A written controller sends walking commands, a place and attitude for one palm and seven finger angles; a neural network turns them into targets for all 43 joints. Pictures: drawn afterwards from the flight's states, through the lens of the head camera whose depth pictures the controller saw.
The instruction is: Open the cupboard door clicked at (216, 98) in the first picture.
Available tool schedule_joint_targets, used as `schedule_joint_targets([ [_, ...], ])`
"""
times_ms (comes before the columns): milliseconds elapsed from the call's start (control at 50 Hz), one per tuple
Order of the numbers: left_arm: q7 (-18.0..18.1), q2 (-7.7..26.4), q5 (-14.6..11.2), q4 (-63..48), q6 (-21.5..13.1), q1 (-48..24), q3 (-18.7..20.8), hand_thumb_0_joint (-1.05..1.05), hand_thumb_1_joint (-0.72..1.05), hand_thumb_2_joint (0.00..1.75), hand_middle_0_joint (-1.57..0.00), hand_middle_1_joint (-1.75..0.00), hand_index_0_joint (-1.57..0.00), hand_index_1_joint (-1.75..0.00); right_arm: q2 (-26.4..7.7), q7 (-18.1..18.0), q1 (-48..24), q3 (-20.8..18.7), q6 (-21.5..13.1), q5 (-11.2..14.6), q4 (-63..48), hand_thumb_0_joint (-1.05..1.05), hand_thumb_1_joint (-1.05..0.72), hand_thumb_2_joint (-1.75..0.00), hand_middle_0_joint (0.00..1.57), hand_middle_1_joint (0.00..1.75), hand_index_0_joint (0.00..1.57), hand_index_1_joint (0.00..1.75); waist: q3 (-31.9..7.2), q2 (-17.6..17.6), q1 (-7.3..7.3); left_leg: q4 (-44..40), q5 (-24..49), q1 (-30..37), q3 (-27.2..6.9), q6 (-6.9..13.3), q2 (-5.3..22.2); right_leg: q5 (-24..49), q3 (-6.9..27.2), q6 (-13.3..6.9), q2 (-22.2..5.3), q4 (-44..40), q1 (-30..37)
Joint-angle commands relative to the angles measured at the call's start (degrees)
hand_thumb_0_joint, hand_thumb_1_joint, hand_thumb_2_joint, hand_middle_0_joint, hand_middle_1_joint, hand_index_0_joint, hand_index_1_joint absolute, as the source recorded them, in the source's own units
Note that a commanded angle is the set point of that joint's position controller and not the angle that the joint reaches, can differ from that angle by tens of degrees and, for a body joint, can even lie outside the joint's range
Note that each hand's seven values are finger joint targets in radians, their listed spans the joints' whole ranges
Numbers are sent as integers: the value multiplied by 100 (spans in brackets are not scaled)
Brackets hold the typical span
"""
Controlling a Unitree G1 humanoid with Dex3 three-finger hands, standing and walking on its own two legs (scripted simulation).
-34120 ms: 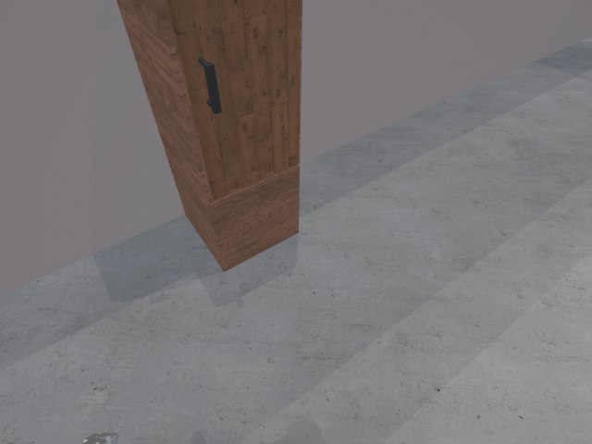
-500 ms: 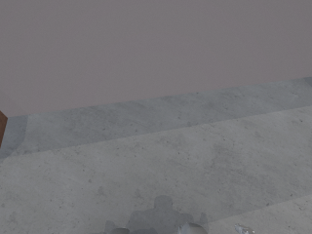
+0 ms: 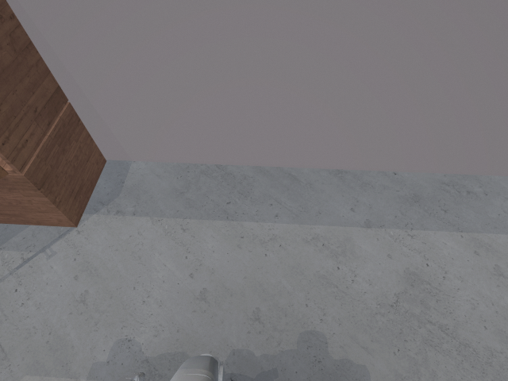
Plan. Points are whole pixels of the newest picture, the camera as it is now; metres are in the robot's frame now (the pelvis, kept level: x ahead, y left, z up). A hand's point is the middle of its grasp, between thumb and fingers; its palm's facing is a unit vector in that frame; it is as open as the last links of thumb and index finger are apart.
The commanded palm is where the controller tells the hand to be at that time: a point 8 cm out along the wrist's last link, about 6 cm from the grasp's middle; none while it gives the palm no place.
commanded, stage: turn to face it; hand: left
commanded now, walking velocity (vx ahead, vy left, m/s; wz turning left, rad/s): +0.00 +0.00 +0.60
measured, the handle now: out of the picture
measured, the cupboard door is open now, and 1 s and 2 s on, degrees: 52 52 52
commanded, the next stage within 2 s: take the last steps up to it in 1.40 s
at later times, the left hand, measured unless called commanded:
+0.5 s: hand out of the picture +0.08 +0.24 -0.16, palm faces +0.28 -0.92 -0.26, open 7.4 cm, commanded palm none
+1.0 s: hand out of the picture -0.07 +0.19 -0.20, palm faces +0.60 -0.77 -0.23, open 7.3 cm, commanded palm none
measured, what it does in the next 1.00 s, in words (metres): steps on the spot, turning left: left foot, then right foot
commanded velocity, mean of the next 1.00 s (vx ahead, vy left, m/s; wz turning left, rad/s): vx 0.00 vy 0.00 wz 0.56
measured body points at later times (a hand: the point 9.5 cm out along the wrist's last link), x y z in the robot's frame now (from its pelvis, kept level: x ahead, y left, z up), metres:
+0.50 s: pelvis +0.02 +0.00 +0.00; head +0.07 +0.02 +0.44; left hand +0.06 +0.28 -0.14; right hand +0.16 -0.23 -0.15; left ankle +0.00 +0.13 -0.74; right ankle +0.06 -0.13 -0.71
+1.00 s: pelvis +0.03 +0.01 -0.02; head +0.06 +0.06 +0.43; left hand -0.10 +0.24 -0.18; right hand +0.29 -0.13 -0.14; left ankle -0.02 +0.09 -0.74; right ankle +0.07 -0.13 -0.72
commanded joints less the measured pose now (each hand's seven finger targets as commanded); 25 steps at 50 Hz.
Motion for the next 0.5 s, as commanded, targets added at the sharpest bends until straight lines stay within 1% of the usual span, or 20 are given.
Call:
schedule_joint_targets([
  [0,64,1402,21,-231,-72,574,438,0,90,90,-20,-30,-20,-30,-180,25,-645,34,-250,58,-638,0,-90,-90,20,30,20,30,-801,-1120,418,-1197,-147,-2,380,107,-84,4011,634,-593,-1410,-366,1079],
  [20,58,1433,18,-215,-67,544,460,0,90,90,-20,-30,-20,-30,-207,15,-541,28,-268,63,-652,0,-90,-90,20,30,20,30,-853,-1199,349,-1509,-11,212,423,153,-97,3993,584,-551,-1455,-231,1008],
  [40,42,1448,9,-215,-58,517,460,0,90,90,-20,-30,-20,-30,-243,7,-434,16,-278,57,-630,0,-90,-90,20,30,20,30,-868,-1157,279,-1829,240,530,504,189,-162,3869,481,-450,-1425,-87,831],
  [60,22,1426,-3,-195,-53,451,467,0,90,90,-20,-30,-20,-30,-324,1,-227,2,-300,40,-600,0,-90,-90,20,30,20,30,-969,-1025,143,-2398,624,1009,490,238,-181,3651,325,-288,-1350,282,615],
  [80,-1,1407,-61,-258,-41,356,469,0,90,90,-20,-30,-20,-30,-549,-5,199,-70,-345,13,-500,0,-90,-90,20,30,20,30,-1223,-565,-136,-3069,1531,1926,337,368,-56,3295,86,-46,-1246,1075,118],
  [100,-50,1082,-103,-465,-2,319,425,0,90,90,-20,-30,-20,-30,-1255,-41,613,-237,-394,-44,-449,0,-90,-90,20,30,20,30,-1569,1074,-361,-3223,3332,3089,-1577,1045,1366,542,-117,390,-503,2395,-1482],
  [120,-44,812,-78,-739,23,-76,288,0,90,90,-20,-30,-20,-30,-1660,-100,1025,-325,-364,-17,-368,0,-90,-90,20,30,20,30,-1576,1839,-555,-3365,5163,3157,-2732,1874,2436,-2189,393,505,-32,3348,-2380],
  [140,12,908,-26,-742,114,-405,299,0,90,90,-20,-30,-20,-30,-1562,-175,1143,-301,-371,-1,-284,0,-90,-90,20,30,20,30,-1585,1212,-592,-3341,4782,3026,-2596,1888,2364,-1924,966,464,-93,3766,-2579],
  [160,23,834,-56,-684,102,-550,299,0,90,90,-20,-30,-20,-30,-1442,-252,939,-276,-390,-10,-368,0,-90,-90,20,30,20,30,-1471,1228,-472,-3323,4493,2740,-2400,1778,2075,-1557,1117,490,-86,3915,-2627],
  [180,-8,874,-54,-552,118,-494,327,0,90,90,-20,-30,-20,-30,-1272,-277,557,-214,-392,-23,-467,0,-90,-90,20,30,20,30,-1150,1182,-318,-3433,4123,2285,-1983,1607,1761,-1112,1236,509,-87,3951,-2506],
  [200,-46,888,-49,-435,145,-337,339,0,90,90,-20,-30,-20,-30,-1115,-281,272,-154,-407,-25,-533,0,-90,-90,20,30,20,30,-984,1048,-128,-3514,3872,1996,-1638,1441,1467,-753,1221,524,-47,3883,-2339],
  [220,-69,894,-42,-354,169,-189,348,0,90,90,-20,-30,-20,-30,-1055,-273,142,-114,-427,-20,-570,0,-90,-90,20,30,20,30,-915,924,-9,-3565,3741,1894,-1425,1323,1282,-520,1175,534,4,3805,-2211],
  [240,-80,874,-44,-320,181,-93,347,0,90,90,-20,-30,-20,-30,-1029,-267,77,-106,-440,-16,-583,0,-90,-90,20,30,20,30,-862,964,53,-3598,3593,1781,-1301,1278,1190,-417,1148,552,34,3620,-2103],
  [260,-93,877,-40,-311,179,-104,340,0,90,90,-20,-30,-20,-30,-1022,-263,99,-95,-447,-12,-567,0,-90,-90,20,30,20,30,-845,926,57,-3618,3481,1746,-1286,1253,1117,-374,1124,554,79,3388,-2001],
  [300,-84,846,-50,-333,184,-141,330,0,90,90,-20,-30,-20,-30,-1035,-246,198,-110,-444,-15,-542,0,-90,-90,20,30,20,30,-844,792,40,-3666,3287,1740,-1445,1296,1108,-325,1097,568,177,3103,-1926],
  [340,-79,818,-57,-417,176,-291,318,0,90,90,-20,-30,-20,-30,-1059,-233,255,-136,-422,-28,-519,0,-90,-90,20,30,20,30,-795,865,-16,-3669,3016,1663,-1573,1316,1101,-393,1067,562,250,2660,-1803],
  [380,-77,810,-69,-505,158,-386,298,0,90,90,-20,-30,-20,-30,-1068,-224,238,-161,-395,-47,-534,0,-90,-90,20,30,20,30,-806,1008,-25,-3588,2906,1546,-1748,1317,1052,-511,1025,533,369,2103,-1516],
  [440,-57,773,-101,-503,96,-164,292,0,90,90,-20,-30,-20,-30,-1096,-226,90,-211,-353,-46,-588,0,-90,-90,20,30,20,30,-875,1119,60,-3274,3144,1256,-1998,1254,942,-378,884,453,634,1071,-743],
  [460,-51,816,-101,-476,60,32,309,0,90,90,-20,-30,-20,-30,-1074,-224,27,-225,-347,-29,-604,0,-90,-90,20,30,20,30,-944,1041,162,-3093,3170,1113,-2026,1182,870,-24,867,434,692,582,-360],
  [480,-31,852,-109,-429,5,245,333,0,90,90,-20,-30,-20,-30,-992,-223,-36,-224,-346,0,-630,0,-90,-90,20,30,20,30,-1024,957,290,-2811,2998,846,-1968,1011,689,492,867,394,623,-231,225],
])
